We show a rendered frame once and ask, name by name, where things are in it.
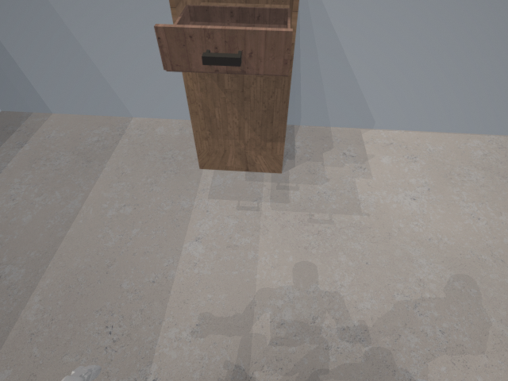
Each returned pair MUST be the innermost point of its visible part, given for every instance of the cabinet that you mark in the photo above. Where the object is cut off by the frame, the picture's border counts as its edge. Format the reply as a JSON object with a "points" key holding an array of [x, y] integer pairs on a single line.
{"points": [[239, 122]]}

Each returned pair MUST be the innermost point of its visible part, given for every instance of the handle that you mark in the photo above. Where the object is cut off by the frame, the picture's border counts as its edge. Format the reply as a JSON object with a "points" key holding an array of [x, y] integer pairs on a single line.
{"points": [[221, 59]]}

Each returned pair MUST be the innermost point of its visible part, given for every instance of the drawer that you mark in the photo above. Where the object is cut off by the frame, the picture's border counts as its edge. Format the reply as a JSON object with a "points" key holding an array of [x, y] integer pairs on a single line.
{"points": [[262, 34]]}

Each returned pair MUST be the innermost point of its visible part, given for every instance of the robot left hand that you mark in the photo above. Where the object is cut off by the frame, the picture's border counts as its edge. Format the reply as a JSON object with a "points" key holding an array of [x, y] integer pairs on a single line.
{"points": [[84, 373]]}

